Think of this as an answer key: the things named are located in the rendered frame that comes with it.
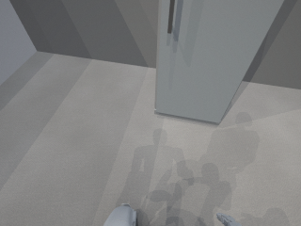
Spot robot left shin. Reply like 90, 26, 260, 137
121, 203, 132, 208

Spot robot right hand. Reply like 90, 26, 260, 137
216, 213, 242, 226

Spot robot left thigh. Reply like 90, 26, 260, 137
103, 206, 136, 226

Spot fridge door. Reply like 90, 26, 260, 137
156, 0, 284, 123

